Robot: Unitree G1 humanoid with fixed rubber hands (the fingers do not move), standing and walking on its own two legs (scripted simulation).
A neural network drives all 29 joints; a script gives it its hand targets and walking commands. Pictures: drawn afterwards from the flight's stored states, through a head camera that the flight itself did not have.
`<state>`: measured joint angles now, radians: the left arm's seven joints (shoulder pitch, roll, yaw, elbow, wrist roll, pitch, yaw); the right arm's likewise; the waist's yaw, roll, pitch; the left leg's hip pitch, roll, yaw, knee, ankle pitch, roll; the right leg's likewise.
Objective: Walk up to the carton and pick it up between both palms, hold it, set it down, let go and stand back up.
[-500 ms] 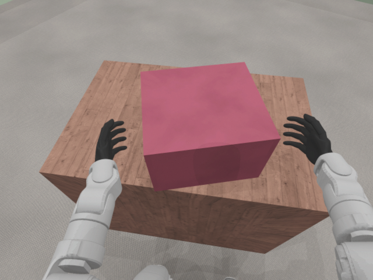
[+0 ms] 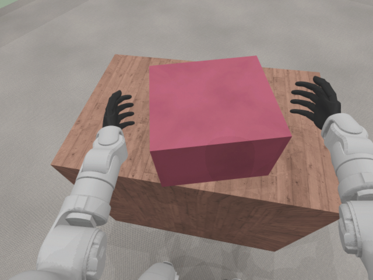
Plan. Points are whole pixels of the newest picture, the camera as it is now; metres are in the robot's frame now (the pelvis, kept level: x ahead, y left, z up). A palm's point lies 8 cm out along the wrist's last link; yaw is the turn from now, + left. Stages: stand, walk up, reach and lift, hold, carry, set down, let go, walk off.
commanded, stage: reach and lift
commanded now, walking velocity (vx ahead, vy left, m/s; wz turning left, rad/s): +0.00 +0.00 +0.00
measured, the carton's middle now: (209, 121) +0.49 +0.07 -0.02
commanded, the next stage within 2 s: none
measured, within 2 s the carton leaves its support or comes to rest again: neither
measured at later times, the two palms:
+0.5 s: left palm (115, 114) +0.38 +0.27 +0.08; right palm (318, 96) +0.51 -0.16 +0.10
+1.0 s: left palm (126, 137) +0.38 +0.26 +0.00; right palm (305, 123) +0.51 -0.17 +0.01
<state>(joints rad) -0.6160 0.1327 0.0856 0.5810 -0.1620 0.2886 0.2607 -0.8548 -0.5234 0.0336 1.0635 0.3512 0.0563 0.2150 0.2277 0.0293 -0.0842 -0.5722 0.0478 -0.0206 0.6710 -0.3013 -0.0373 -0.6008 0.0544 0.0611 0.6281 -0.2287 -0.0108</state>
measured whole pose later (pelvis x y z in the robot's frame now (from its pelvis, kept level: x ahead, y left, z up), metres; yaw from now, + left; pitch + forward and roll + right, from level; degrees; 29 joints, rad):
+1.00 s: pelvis +0.01 +0.00 -0.01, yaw +0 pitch +30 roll +0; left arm -0.77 0.14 0.07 1.08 -0.28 -0.15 0.18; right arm -0.96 -0.52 0.15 1.26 0.35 -0.15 0.17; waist 0.26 0.01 -0.25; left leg -0.93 0.05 -0.02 0.68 -0.27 -0.04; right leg -0.96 0.06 0.06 0.63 -0.19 -0.01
